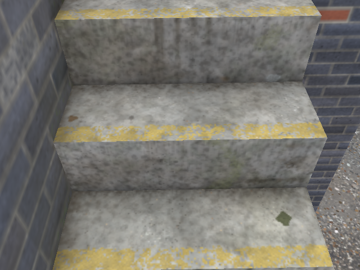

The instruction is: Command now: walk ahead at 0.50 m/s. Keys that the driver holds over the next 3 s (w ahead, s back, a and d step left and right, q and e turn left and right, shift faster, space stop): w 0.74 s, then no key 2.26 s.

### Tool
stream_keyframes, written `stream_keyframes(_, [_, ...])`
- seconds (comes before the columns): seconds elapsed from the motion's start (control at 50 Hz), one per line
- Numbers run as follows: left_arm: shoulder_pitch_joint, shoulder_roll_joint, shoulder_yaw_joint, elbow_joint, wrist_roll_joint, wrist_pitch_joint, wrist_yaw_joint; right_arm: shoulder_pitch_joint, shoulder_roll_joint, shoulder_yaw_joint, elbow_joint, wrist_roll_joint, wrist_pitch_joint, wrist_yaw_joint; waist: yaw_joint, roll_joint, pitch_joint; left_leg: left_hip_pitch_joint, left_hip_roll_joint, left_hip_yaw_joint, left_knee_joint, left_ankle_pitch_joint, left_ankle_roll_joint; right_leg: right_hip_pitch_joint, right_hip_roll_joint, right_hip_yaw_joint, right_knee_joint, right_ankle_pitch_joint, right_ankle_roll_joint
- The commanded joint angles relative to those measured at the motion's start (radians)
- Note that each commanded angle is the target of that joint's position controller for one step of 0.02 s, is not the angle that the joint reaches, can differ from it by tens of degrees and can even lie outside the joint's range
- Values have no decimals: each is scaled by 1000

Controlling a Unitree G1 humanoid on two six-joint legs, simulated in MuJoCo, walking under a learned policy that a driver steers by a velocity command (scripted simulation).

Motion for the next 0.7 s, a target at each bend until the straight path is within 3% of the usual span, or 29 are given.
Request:
stream_keyframes(0.02, [43, -28, -21, 16, 65, -39, 7, 14, 115, 64, -61, 30, -11, 2, -48, -21, 151, -259, -1, 109, 287, -89, 38, 74, -228, 244, -418, 212, -99])
stream_keyframes(0.06, [131, 16, -29, 33, 96, -46, -2, -150, 88, 72, -188, 45, -4, -17, -37, -2, 125, -262, 68, 197, -75, 8, 52, 143, -215, 127, -488, 282, -69])
stream_keyframes(0.1, [250, 38, -37, 59, 84, -41, 1, -294, 62, 72, -278, 65, 34, -35, 16, -81, 101, -235, 118, 286, -266, 38, 12, 192, -238, 116, -552, 379, -86])
stream_keyframes(0.12, [193, 69, -40, 45, 58, -23, -23, -339, 77, 92, -310, 56, 63, -30, -21, -113, 113, -80, 146, 331, -357, -122, 16, 64, -287, 119, -665, 492, -117])
stream_keyframes(0.14, [154, 128, -29, 52, 42, 0, -57, -451, 53, 99, -404, 62, 88, -24, -79, -202, 95, 164, 88, 372, -536, -179, 6, -129, -285, 128, -730, 1088, -203])
stream_keyframes(0.16, [136, 186, -20, 36, 9, -38, -68, -310, 25, 71, -379, 57, 100, -17, -167, -267, 43, 283, 36, 421, -508, -95, -49, -64, -297, 90, -629, 1721, -241])
stream_keyframes(0.18, [48, 298, 6, 7, -20, -74, -70, -120, 34, 77, -348, 34, 119, -9, -268, -240, -16, 327, 42, 375, -707, -79, -91, 154, -396, 82, -520, 2157, -267])
stream_keyframes(0.2, [89, 299, 22, 1, -62, -83, -69, -95, 17, 68, -333, 17, 133, -7, -235, -234, -71, 347, -34, 471, -900, -178, -135, 310, -422, 115, -480, 2270, -309])
stream_keyframes(0.22, [176, 257, 15, 21, -59, -70, -69, -116, -21, 41, -337, -1, 153, -14, -193, -286, -86, 372, -91, 515, -1008, -222, -117, 411, -391, 99, -381, 2389, -310])
stream_keyframes(0.24, [227, 219, 15, 47, -3, -48, -88, 24, -82, 8, -285, -12, 167, -20, -201, -255, -158, 519, -87, 396, -1048, -165, -48, 382, -354, 85, -164, 2379, -281])
stream_keyframes(0.26, [228, 178, 16, 20, 33, -30, -95, 228, -114, -8, -187, -23, 168, -23, -222, -108, -265, 849, -5, 144, -1219, -67, 45, 123, -277, 145, 49, 2009, -235])
stream_keyframes(0.28, [205, 156, 52, -93, -125, -90, -25, 333, -187, -33, -4, 48, 88, -194, -155, 97, -339, 998, 199, -365, -1665, -580, 80, 173, -14, 41, 376, 1031, -82])
stream_keyframes(0.3, [97, 93, 47, -122, -48, -83, -10, 169, -123, -24, 18, 60, 66, -261, -53, 143, -166, 816, 253, -572, -1856, -739, 108, 6, 74, 156, 864, 408, -29])
stream_keyframes(0.32, [107, -67, -20, -39, -92, -2, -34, 167, 7, 3, -15, -6, 65, -92, -191, 211, 113, 742, 228, -367, -1636, -616, 77, -576, 4, 422, 1098, 589, -88])
stream_keyframes(0.34, [30, -28, -23, -101, -51, 16, -28, 250, 72, 14, 31, -25, 46, -62, -182, 144, 68, 817, 203, -331, -1659, -471, 95, -678, 23, 422, 1219, 515, -108])
stream_keyframes(0.36, [-47, 5, -13, -180, -61, 22, -11, 200, 115, 24, 73, 6, 33, -39, -111, -96, 35, 891, 227, -269, -1649, -202, 72, -799, 20, 404, 1244, 481, -110])
stream_keyframes(0.38, [-33, -38, -37, -203, -57, 9, 3, 186, 84, 14, 108, 21, 20, -30, -51, -117, 39, 917, 210, -211, -1643, -143, 61, -847, 27, 392, 1230, 438, -130])
stream_keyframes(0.4, [16, -56, -52, -211, -55, 7, 13, 113, 127, 22, 108, 15, 10, -34, -14, -86, 42, 916, 215, -135, -1678, -217, 62, -915, 2, 358, 1294, 387, -143])
stream_keyframes(0.42, [-37, -19, -51, -266, -61, 14, 25, 146, 130, 33, 115, -10, 3, -7, -14, 5, 61, 918, 248, -148, -1781, -178, 95, -977, 9, 308, 1435, 369, -151])
stream_keyframes(0.46, [-95, -35, -67, -310, -93, 33, 38, 91, 115, 32, 142, -4, -11, 12, 33, 61, 84, 791, 300, -130, -1858, -275, 75, -1045, -32, 250, 1700, 138, -158])
stream_keyframes(0.48, [-107, -40, -80, -330, -95, 43, 41, 95, 118, 38, 169, -13, -22, 11, 47, 2, 104, 769, 293, -104, -1853, -356, 39, -1117, -32, 260, 1750, 126, -168])
stream_keyframes(0.52, [-174, -34, -99, -377, -87, 56, 40, 157, 85, 42, 220, -40, -39, 9, 41, -15, 135, 758, 287, -78, -1871, -426, 6, -1248, -70, 228, 1781, 147, -185])
stream_keyframes(0.56, [-338, 39, -90, -472, -77, 58, 31, 225, 33, 37, 233, -61, -62, 14, 28, -38, 112, 666, 245, 12, -1924, -395, -55, -1124, -165, 104, 1412, 298, -162])
stream_keyframes(0.6, [-546, 76, -71, -529, -85, 63, 22, 370, -11, 28, 242, -27, -76, 5, -41, 66, 123, 570, 268, -21, -2053, -350, -47, -1032, -189, -28, 1353, 218, -86])
stream_keyframes(0.62, [-511, 7, -94, -510, -75, 78, 5, 493, -27, 33, 300, -31, -67, 1, -61, 140, 117, 716, 311, -74, -2038, -349, -17, -1138, -190, -27, 1450, 228, -91])
stream_keyframes(0.64, [-549, -8, -93, -531, -40, 78, -4, 446, 19, 36, 302, -20, -67, 9, -23, 145, 114, 692, 293, 28, -2070, -115, -35, -998, -209, -67, 1274, 196, -128])
stream_keyframes(0.66, [-648, 35, -69, -547, -21, 65, 20, 274, 9, 24, 200, 10, -81, 35, 8, 187, 72, 510, 190, 180, -2108, 225, -25, -609, -147, -99, 911, 42, -141])
stream_keyframes(0.68, [-709, 26, -90, -575, -13, 78, -3, 365, -75, 18, 233, -16, -96, 24, 7, 289, -55, 520, 296, 114, -2132, 733, 106, -409, -76, -143, 940, 82, -131])
stream_keyframes(0.7, [-610, -4, -101, -540, -26, 101, -19, 338, -126, 1, 245, 10, -98, 29, 69, 264, -56, 726, 342, 143, -2038, 1310, 120, -434, -37, -141, 839, 52, -110])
